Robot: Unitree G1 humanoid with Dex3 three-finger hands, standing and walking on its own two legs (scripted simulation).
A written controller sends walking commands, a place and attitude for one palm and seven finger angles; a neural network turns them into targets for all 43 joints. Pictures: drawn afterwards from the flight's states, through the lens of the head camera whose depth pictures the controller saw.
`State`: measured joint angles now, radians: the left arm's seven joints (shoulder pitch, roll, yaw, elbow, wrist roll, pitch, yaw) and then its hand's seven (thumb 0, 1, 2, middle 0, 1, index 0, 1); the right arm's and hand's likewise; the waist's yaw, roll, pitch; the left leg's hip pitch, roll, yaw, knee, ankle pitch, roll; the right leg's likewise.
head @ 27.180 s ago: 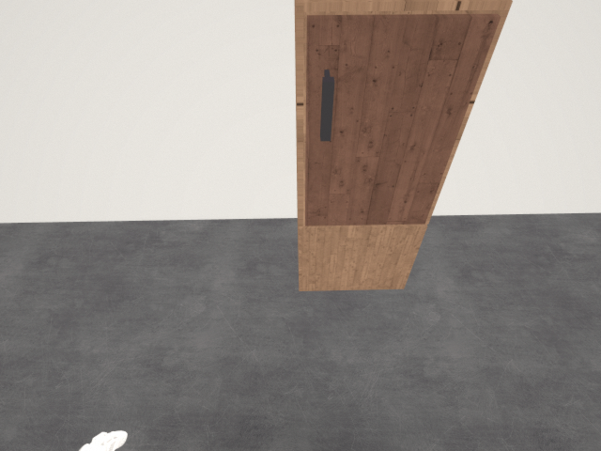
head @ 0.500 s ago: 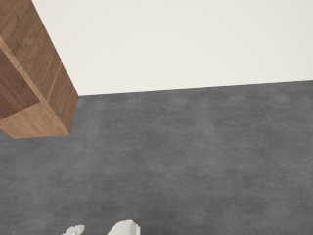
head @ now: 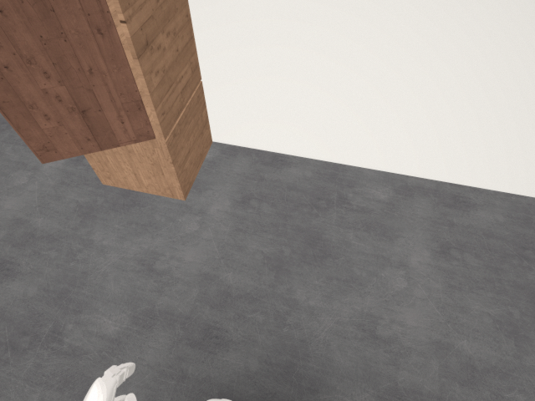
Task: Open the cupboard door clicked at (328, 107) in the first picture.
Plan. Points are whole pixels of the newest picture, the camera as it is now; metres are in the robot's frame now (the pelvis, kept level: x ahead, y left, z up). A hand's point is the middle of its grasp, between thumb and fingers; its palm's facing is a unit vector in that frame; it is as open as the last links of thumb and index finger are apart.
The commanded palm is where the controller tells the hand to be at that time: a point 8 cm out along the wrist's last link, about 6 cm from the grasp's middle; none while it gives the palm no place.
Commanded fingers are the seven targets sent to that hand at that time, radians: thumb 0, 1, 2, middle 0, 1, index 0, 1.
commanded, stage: turn to face it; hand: left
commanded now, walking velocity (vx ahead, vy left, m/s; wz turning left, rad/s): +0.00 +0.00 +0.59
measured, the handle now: out of the picture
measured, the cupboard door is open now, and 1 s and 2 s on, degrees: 32 32 32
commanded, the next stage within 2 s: take the last steps up to it in 0.54 s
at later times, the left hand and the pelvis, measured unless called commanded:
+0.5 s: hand out of the picture +0.01 +0.25 -0.18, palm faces +0.27 -0.94 -0.22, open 7.4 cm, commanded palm none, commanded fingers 0.00 0.90 0.90 -0.20 -0.30 -0.20 -0.30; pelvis +0.02 +0.04 +0.00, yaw +14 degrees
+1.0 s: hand out of the picture -0.01 +0.22 -0.15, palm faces +0.45 -0.87 -0.19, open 7.4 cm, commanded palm none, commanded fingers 0.00 0.90 0.90 -0.20 -0.30 -0.20 -0.30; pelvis +0.06 +0.05 +0.01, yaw +24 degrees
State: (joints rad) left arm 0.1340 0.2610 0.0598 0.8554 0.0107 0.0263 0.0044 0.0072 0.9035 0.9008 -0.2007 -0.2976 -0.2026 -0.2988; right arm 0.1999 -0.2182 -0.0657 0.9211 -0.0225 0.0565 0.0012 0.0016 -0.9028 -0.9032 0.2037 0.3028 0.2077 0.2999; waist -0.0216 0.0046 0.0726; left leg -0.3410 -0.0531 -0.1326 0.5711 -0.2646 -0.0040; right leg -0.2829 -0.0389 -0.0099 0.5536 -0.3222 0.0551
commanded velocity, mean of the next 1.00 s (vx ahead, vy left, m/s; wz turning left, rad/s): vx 0.11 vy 0.06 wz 0.31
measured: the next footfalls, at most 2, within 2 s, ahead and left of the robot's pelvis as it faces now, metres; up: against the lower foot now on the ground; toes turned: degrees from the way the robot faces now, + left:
left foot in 0.32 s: +0.05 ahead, +0.14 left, +0.00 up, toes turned +15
right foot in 0.74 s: +0.10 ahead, -0.10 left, +0.00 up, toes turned +16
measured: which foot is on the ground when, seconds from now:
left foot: down 0.00-0.00, up 0.02-0.30, down 0.32-0.74, up 0.76-1.00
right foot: down 0.00-0.32, up 0.34-0.72, down 0.74-1.00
